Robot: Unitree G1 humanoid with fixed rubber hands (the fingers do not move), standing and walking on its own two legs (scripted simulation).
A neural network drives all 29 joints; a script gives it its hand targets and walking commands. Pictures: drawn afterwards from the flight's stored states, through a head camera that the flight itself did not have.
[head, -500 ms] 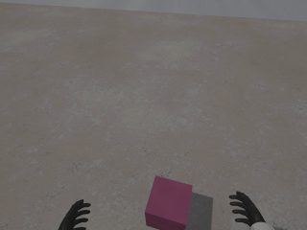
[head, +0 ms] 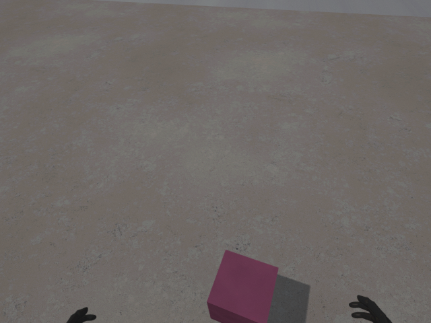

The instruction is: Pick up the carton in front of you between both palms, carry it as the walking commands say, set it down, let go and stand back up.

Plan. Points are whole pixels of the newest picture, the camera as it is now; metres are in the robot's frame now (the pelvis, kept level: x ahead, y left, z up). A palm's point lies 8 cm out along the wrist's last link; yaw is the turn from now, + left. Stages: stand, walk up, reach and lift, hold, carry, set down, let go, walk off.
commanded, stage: stand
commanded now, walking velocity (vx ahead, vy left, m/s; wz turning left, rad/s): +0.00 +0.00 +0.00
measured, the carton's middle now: (242, 294) +0.36 -0.07 -0.64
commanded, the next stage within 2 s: none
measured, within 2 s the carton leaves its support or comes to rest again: neither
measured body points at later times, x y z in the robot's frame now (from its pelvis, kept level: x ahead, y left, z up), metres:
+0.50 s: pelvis -0.02 +0.01 +0.01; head -0.03 +0.01 +0.46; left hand +0.09 +0.32 -0.10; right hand +0.10 -0.29 -0.10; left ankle -0.06 +0.15 -0.73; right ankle +0.00 -0.09 -0.73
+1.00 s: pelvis -0.02 +0.02 +0.01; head -0.02 +0.01 +0.46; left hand +0.08 +0.33 -0.10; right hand +0.08 -0.29 -0.11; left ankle -0.06 +0.15 -0.73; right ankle +0.00 -0.09 -0.73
